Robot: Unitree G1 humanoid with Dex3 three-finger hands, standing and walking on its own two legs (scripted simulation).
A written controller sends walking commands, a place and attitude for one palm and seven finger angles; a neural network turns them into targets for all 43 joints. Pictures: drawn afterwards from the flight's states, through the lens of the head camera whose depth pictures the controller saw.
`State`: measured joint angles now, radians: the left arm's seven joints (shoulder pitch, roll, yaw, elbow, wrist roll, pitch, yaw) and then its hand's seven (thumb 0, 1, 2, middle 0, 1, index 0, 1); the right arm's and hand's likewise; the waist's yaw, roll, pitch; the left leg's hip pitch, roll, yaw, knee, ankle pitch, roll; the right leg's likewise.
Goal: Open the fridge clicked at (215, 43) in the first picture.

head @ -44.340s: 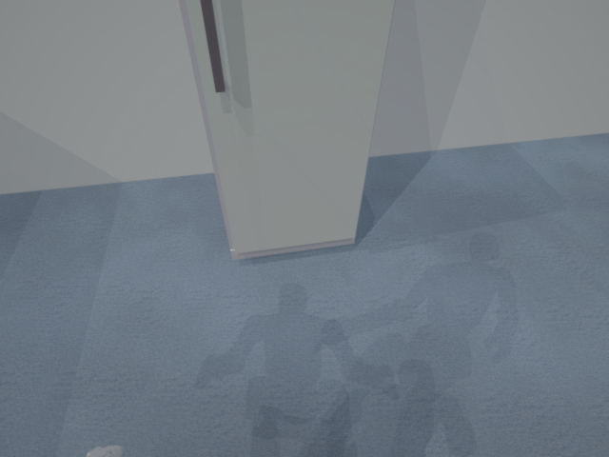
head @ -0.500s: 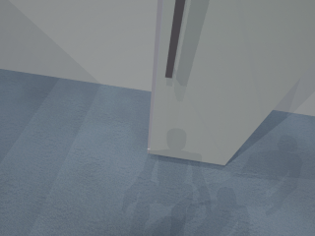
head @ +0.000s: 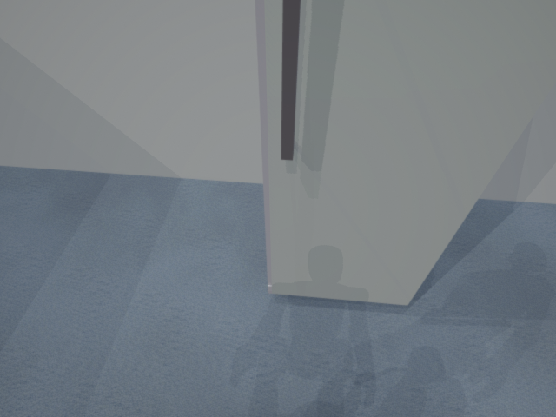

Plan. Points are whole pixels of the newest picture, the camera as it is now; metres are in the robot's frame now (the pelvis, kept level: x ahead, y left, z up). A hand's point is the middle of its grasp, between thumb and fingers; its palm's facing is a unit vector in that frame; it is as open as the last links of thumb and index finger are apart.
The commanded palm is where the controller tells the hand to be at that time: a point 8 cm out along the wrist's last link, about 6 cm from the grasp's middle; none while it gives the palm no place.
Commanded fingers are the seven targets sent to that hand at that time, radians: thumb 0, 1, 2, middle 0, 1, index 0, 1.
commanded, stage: let the arm hang, fingers relaxed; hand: left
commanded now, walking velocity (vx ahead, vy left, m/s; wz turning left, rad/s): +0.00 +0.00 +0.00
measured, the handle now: (291, 28) +0.61 +0.01 +0.27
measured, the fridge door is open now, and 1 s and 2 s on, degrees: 0 0 0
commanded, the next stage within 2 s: look to check the result in 0.18 s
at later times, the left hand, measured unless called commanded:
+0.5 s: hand out of the picture +0.01 +0.16 -0.18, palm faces +0.02 -0.98 -0.19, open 7.3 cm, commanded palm none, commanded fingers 0.00 0.90 0.90 -0.20 -0.30 -0.20 -0.30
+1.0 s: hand out of the picture +0.04 +0.17 -0.17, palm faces +0.01 -0.98 -0.21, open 7.3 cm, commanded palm none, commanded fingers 0.00 0.90 0.90 -0.20 -0.30 -0.20 -0.30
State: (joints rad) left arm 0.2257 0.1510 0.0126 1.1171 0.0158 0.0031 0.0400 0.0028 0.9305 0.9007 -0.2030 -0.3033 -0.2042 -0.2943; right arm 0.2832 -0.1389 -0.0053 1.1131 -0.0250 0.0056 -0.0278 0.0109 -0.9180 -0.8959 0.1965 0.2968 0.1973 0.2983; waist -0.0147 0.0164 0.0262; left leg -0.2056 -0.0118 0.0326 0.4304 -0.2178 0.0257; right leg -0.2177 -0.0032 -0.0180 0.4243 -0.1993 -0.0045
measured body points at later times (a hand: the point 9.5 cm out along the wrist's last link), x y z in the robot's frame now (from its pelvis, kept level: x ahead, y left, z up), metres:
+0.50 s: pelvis +0.01 +0.00 +0.00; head +0.04 -0.01 +0.45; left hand +0.01 +0.22 -0.16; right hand +0.02 -0.23 -0.16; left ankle +0.01 +0.10 -0.74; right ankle +0.02 -0.12 -0.74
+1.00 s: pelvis +0.02 -0.01 +0.00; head +0.04 -0.01 +0.45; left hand +0.04 +0.22 -0.16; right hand +0.03 -0.23 -0.16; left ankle +0.01 +0.10 -0.74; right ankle +0.02 -0.12 -0.74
